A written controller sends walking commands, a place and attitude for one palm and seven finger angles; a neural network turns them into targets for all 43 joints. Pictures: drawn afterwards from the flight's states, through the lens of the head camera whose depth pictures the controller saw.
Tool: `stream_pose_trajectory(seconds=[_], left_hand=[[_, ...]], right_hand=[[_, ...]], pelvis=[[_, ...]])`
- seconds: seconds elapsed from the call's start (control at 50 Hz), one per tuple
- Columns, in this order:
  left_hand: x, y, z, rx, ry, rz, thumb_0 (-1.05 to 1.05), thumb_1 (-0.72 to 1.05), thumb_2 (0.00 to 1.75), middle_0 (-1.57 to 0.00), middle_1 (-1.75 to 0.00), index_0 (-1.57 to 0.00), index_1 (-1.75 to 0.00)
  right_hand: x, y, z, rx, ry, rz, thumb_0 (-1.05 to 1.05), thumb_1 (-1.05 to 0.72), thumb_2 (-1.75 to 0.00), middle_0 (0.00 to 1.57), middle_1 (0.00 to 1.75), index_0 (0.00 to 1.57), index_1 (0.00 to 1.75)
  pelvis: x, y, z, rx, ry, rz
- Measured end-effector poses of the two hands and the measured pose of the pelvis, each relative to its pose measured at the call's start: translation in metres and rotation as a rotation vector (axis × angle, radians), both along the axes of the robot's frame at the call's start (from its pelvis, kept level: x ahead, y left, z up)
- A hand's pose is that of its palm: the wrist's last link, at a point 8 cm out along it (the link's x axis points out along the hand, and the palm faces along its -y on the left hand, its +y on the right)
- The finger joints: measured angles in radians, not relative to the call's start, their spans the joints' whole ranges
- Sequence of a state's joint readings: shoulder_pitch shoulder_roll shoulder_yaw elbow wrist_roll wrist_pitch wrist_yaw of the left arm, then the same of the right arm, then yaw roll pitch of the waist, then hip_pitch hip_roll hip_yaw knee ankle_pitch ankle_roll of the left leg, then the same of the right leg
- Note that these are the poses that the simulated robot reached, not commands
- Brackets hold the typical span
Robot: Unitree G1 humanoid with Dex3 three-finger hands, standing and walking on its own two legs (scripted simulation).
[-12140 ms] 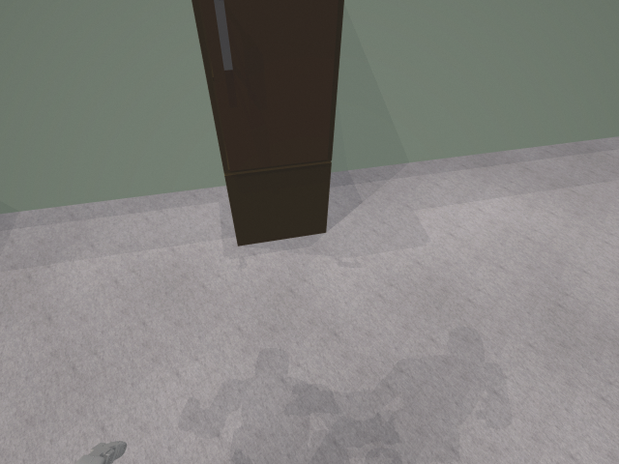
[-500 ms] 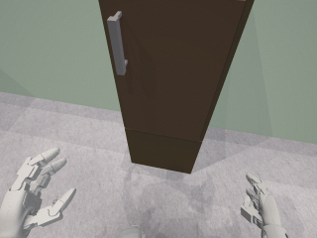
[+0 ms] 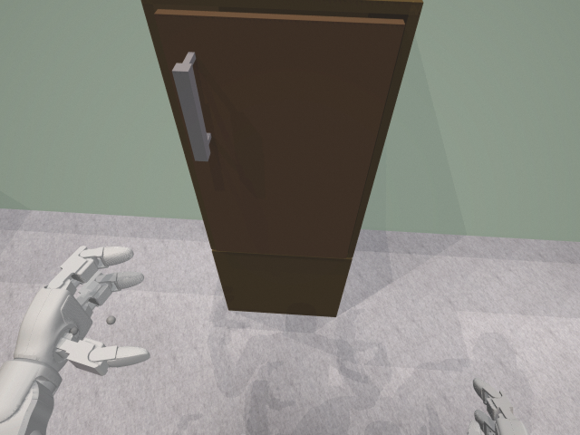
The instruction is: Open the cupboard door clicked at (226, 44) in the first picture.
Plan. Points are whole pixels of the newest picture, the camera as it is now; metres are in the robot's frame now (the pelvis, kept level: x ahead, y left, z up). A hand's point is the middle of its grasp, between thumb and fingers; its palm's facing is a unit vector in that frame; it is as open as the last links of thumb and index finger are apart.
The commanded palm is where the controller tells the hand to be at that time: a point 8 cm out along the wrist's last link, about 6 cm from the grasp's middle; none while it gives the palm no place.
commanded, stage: raise the hand with hooked fingers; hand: left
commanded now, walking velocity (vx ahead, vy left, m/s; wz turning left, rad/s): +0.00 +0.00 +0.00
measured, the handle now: (196, 109) +0.57 +0.19 +0.14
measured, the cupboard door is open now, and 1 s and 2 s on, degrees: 0 0 0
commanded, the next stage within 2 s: move the hooked fingers beside the handle in 1.00 s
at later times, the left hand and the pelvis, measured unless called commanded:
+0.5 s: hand (22, 233) +0.29 +0.31 +0.16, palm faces +0.07 -0.99 -0.08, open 14.0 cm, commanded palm +0.26 +0.35 +0.16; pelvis +0.01 +0.03 +0.02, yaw +1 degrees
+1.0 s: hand (74, 230) +0.30 +0.27 +0.16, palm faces +0.03 -1.00 -0.05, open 14.0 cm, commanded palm +0.27 +0.31 +0.16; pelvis +0.01 -0.01 +0.02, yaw +1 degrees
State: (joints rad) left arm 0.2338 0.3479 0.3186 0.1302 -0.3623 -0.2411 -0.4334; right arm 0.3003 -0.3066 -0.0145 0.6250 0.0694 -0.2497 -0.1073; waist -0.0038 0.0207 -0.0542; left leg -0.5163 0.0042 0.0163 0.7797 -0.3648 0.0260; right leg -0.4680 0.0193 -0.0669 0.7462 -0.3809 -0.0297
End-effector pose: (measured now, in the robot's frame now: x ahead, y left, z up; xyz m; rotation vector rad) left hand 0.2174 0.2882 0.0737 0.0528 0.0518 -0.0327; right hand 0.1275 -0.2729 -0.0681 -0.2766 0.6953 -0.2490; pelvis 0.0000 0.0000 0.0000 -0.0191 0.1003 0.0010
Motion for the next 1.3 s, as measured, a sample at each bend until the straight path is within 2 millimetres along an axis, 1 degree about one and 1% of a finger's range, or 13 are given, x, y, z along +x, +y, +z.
stream_pose_trajectory(seconds=[0.16,0.28,0.34,0.4,0.5,0.58,0.7,0.76,0.84,0.92,1.08,1.2,1.3], left_hand=[[0.021,0.035,0.054,0.012,-0.194,0.066,0.0,-0.37,0.36,-0.3,-1.11,-0.29,-1.12],[0.031,0.056,0.055,0.004,-0.057,0.058,-0.01,-0.46,0.32,-0.3,-1.17,-0.3,-1.17],[0.034,0.061,0.057,0.007,-0.031,0.06,-0.01,-0.48,0.32,-0.3,-1.18,-0.3,-1.19],[0.037,0.066,0.07,0.016,-0.079,0.075,-0.01,-0.49,0.31,-0.3,-1.19,-0.3,-1.19],[0.048,0.079,0.093,0.027,-0.143,0.093,-0.01,-0.5,0.31,-0.3,-1.19,-0.3,-1.2],[0.062,0.083,0.095,0.011,-0.082,0.08,-0.01,-0.5,0.31,-0.3,-1.19,-0.3,-1.2],[0.067,0.06,0.08,0.003,-0.015,0.023,-0.01,-0.5,0.3,-0.3,-1.2,-0.3,-1.2],[0.065,0.049,0.082,-0.001,-0.061,0.024,-0.01,-0.5,0.3,-0.3,-1.2,-0.3,-1.2],[0.063,0.047,0.089,-0.008,-0.11,0.066,-0.01,-0.5,0.3,-0.3,-1.2,-0.3,-1.2],[0.063,0.044,0.089,-0.012,-0.084,0.089,-0.01,-0.5,0.3,-0.3,-1.2,-0.3,-1.2],[0.06,0.02,0.089,0.002,-0.068,0.049,-0.01,-0.5,0.3,-0.3,-1.2,-0.3,-1.2],[0.06,0.019,0.089,-0.01,-0.079,0.092,-0.01,-0.5,0.3,-0.31,-1.2,-0.3,-1.2],[0.076,0.021,0.085,-0.012,-0.049,0.103,-0.01,-0.51,0.3,-0.3,-1.2,-0.3,-1.2]], right_hand=[[0.036,0.049,0.025,0.042,-0.134,0.087,0.02,-0.9,-0.9,0.2,0.3,0.2,0.3],[0.054,0.082,0.029,0.095,-0.159,0.148,0.02,-0.9,-0.9,0.2,0.3,0.2,0.3],[0.057,0.09,0.029,0.1,-0.148,0.17,0.02,-0.9,-0.9,0.2,0.3,0.2,0.3],[0.056,0.094,0.028,0.095,-0.124,0.185,0.02,-0.9,-0.9,0.21,0.3,0.2,0.3],[0.05,0.088,0.026,0.081,-0.08,0.177,0.02,-0.9,-0.9,0.21,0.3,0.2,0.3],[0.044,0.075,0.023,0.076,-0.052,0.148,0.02,-0.9,-0.9,0.21,0.3,0.2,0.3],[0.037,0.053,0.023,0.066,-0.037,0.11,0.02,-0.9,-0.9,0.2,0.3,0.2,0.3],[0.035,0.044,0.024,0.06,-0.038,0.102,0.02,-0.9,-0.9,0.2,0.3,0.2,0.3],[0.036,0.035,0.025,0.06,-0.04,0.095,0.02,-0.9,-0.9,0.2,0.3,0.2,0.3],[0.039,0.028,0.022,0.07,-0.045,0.09,0.02,-0.9,-0.9,0.2,0.3,0.2,0.3],[0.044,0.017,0.019,0.092,-0.075,0.082,0.02,-0.9,-0.9,0.2,0.3,0.2,0.3],[0.042,0.009,0.017,0.094,-0.074,0.079,0.02,-0.9,-0.9,0.2,0.3,0.2,0.3],[0.033,0.001,0.009,0.078,-0.033,0.071,0.02,-0.9,-0.9,0.2,0.3,0.2,0.3]], pelvis=[[0.004,0.017,0.008,-0.011,-0.047,0.007],[0.005,0.027,0.013,-0.012,-0.063,0.015],[0.005,0.03,0.015,-0.012,-0.07,0.017],[0.005,0.03,0.017,-0.011,-0.077,0.019],[0.007,0.027,0.02,-0.009,-0.085,0.024],[0.009,0.024,0.021,-0.006,-0.078,0.026],[0.012,0.018,0.022,-0.001,-0.068,0.012],[0.015,0.012,0.023,0.002,-0.069,0.006],[0.016,0.003,0.023,0.005,-0.076,0.005],[0.015,-0.005,0.023,0.008,-0.077,0.01],[0.013,-0.017,0.022,0.016,-0.079,0.007],[0.009,-0.026,0.02,0.019,-0.084,0.01],[0.003,-0.03,0.018,0.017,-0.075,0.019]])
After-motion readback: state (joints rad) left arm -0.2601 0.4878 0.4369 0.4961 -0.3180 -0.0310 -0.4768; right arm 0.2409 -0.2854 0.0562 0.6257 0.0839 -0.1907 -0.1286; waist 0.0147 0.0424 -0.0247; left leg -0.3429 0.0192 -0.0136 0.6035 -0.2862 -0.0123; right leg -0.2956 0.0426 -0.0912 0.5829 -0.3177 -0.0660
